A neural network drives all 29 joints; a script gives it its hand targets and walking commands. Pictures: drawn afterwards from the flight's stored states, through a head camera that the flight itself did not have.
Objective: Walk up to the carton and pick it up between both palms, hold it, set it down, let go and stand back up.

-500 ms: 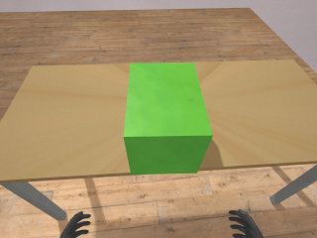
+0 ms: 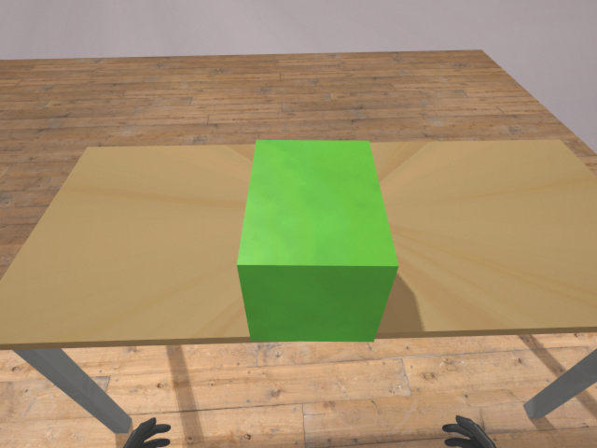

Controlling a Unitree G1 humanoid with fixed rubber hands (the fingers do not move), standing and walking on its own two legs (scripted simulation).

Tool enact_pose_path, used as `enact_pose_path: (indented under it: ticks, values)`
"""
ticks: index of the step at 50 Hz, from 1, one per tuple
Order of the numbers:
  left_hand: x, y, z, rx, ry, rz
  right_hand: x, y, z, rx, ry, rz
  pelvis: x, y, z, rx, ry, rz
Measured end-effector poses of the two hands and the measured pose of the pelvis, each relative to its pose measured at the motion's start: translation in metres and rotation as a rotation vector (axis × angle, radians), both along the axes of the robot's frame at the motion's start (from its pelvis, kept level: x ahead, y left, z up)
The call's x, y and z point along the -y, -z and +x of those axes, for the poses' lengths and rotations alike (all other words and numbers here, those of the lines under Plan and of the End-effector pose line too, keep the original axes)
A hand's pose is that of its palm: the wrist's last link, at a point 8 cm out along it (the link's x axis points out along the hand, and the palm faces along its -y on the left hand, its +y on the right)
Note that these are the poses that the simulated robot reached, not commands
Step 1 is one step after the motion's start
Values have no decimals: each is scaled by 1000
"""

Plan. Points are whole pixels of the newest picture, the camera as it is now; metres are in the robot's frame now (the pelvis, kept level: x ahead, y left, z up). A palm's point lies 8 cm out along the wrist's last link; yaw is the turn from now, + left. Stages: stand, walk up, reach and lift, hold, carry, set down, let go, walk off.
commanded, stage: stand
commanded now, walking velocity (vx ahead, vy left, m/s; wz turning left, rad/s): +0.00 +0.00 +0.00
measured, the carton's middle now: (312, 236) +0.48 -0.02 -0.01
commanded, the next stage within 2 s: none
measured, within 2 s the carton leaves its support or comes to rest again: neither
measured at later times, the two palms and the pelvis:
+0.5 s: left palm out of the picture -0.05 +0.25 -0.13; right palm out of the picture -0.06 -0.25 -0.13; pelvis -0.04 +0.00 +0.00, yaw +2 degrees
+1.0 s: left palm out of the picture -0.11 +0.21 -0.14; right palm out of the picture -0.09 -0.21 -0.14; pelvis -0.05 +0.00 +0.00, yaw +2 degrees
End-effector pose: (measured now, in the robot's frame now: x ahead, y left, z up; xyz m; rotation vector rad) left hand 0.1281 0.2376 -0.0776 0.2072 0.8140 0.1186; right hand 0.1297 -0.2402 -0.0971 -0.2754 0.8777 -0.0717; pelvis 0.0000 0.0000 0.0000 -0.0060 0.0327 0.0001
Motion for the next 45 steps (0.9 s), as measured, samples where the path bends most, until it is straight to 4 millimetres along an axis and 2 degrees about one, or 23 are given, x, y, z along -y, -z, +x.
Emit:
enact_pose_path:
  ticks: [5,12,19,30,37,45]
  values:
    - [-12,20,-47,-87,-54,18,16,16,-50,-180,54,-21,2,3,-3,28,-11,-5]
    - [-12,39,-116,-270,-95,4,24,22,-116,-327,116,-28,3,-1,-18,46,-19,-7]
    - [-13,47,-160,-379,-127,-4,19,25,-161,-418,153,-18,1,-4,-30,59,-26,-8]
    - [-3,58,-197,-480,-152,-43,-8,34,-199,-488,177,32,-4,-5,-41,65,-30,-7]
    - [9,63,-218,-545,-162,-71,-21,38,-210,-516,181,60,-5,-5,-46,63,-31,-4]
    - [21,66,-236,-606,-176,-91,-27,41,-217,-538,184,74,-3,-5,-49,61,-32,-3]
